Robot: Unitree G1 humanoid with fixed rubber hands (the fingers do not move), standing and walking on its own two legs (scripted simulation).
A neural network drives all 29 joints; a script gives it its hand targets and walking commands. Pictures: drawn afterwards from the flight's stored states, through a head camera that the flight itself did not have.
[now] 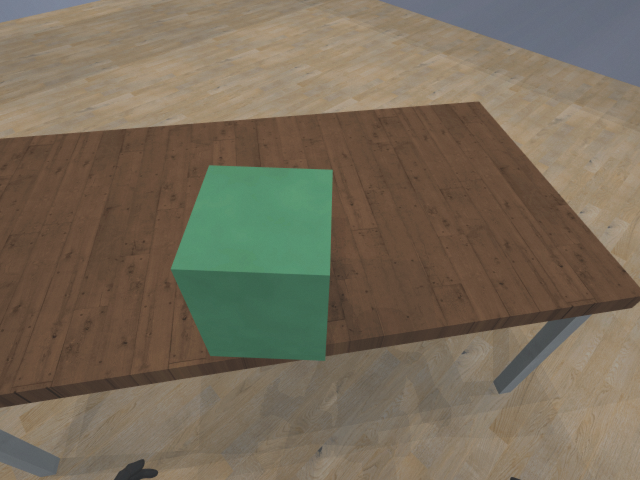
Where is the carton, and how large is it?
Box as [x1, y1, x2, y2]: [171, 165, 332, 360]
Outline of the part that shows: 209,165 173,261 171,270 210,355 324,360 329,283 332,170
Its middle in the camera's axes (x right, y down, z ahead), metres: -0.09 +0.05 +0.64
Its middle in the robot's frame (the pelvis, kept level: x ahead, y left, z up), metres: +0.45 +0.09 -0.04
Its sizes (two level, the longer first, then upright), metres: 0.210 0.200 0.250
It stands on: a table, 0.60 m high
